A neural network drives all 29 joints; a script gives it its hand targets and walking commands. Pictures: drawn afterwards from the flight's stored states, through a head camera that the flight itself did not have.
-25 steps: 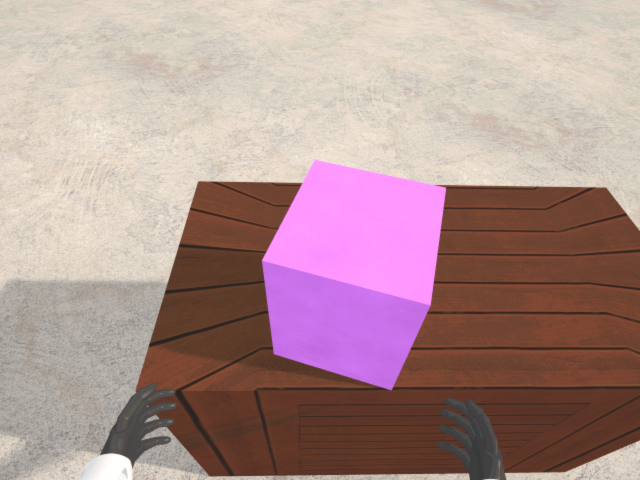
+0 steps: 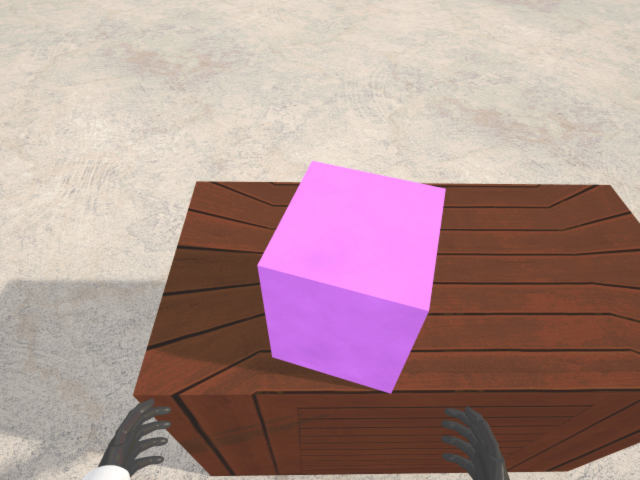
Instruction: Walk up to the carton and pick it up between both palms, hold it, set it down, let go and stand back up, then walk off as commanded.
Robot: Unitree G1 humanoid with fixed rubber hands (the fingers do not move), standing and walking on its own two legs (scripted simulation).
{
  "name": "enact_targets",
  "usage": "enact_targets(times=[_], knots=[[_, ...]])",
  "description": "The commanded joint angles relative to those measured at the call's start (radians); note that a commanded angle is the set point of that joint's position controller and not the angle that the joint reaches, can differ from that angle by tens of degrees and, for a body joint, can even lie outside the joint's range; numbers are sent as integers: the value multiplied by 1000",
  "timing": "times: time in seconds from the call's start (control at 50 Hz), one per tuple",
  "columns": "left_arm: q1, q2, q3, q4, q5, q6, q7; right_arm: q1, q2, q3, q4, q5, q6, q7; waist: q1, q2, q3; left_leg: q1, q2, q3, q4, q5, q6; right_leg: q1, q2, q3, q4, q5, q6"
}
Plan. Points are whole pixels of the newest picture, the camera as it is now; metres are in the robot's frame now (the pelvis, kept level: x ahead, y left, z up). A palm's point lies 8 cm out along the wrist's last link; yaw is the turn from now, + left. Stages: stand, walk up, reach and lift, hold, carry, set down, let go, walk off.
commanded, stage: set down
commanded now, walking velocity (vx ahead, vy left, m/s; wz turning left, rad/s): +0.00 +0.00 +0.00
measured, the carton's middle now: (352, 279) +0.41 -0.06 -0.01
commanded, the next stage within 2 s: let go in 0.36 s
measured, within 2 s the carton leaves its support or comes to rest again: neither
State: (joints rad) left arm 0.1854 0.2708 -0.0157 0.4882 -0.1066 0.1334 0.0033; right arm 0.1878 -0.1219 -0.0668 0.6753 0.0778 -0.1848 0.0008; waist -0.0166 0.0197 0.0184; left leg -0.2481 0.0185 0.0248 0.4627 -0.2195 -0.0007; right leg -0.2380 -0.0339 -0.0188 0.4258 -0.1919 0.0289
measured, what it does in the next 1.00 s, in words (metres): stands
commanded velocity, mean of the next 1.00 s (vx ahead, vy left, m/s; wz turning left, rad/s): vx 0.00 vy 0.00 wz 0.00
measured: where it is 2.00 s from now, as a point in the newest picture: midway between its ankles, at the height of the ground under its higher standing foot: outside the picture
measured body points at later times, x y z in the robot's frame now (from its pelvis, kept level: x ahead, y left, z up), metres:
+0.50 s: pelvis +0.00 +0.00 +0.00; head +0.02 -0.01 +0.45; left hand +0.18 +0.24 -0.08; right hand +0.16 -0.22 -0.09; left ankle +0.02 +0.12 -0.74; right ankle +0.02 -0.14 -0.74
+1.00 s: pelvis +0.00 +0.00 +0.00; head +0.01 +0.00 +0.45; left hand +0.17 +0.24 -0.09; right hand +0.14 -0.25 -0.11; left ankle +0.02 +0.12 -0.74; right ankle +0.02 -0.14 -0.74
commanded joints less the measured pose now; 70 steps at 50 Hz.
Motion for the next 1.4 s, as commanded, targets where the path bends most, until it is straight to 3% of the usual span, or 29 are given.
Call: enact_targets(times=[0.0,0.6,0.82,0.84,0.86,0.88,0.94,0.98,1.38], knots=[[-61,50,-1,-96,36,-31,10,-129,-187,-64,-83,-91,-52,13,27,16,-114,123,-4,45,-130,93,-52,145,103,-62,-60,6,-60],[12,-6,-3,-81,77,-31,16,-105,-201,-53,-33,-107,-82,32,32,11,-79,118,-10,59,-137,88,-54,117,102,-73,-49,-17,-57],[19,11,3,-72,85,-38,19,-93,-214,-48,-41,-111,-75,31,38,19,-80,120,-3,59,-135,90,-39,120,96,-62,-45,-10,-65],[22,224,107,-13,172,-106,22,0,-368,-59,43,-148,11,3,56,-24,-190,50,81,-51,-24,241,-4,136,-54,44,43,134,-41],[16,232,109,2,169,-132,16,-11,-355,-60,42,-136,52,-6,44,-61,-235,57,74,-47,-26,219,-1,153,-48,32,57,125,-38],[15,221,104,20,166,-149,8,-17,-350,-56,37,-136,77,-11,43,-25,-210,43,66,-44,-33,150,4,123,-53,44,53,87,-42],[-5,202,98,59,165,-167,-1,-38,-355,-43,42,-136,101,-4,38,-29,-154,3,61,-43,-48,-14,16,74,-57,58,21,7,-51],[-11,220,100,89,167,-176,-2,-28,-361,-38,64,-134,106,2,34,-36,-133,-10,63,-54,-57,-40,22,59,-58,63,15,-13,-53],[-6,248,84,313,146,-191,-2,-41,-409,-13,151,-117,126,3,36,-3,-143,57,100,-99,-87,93,31,70,-66,61,-13,67,-55]])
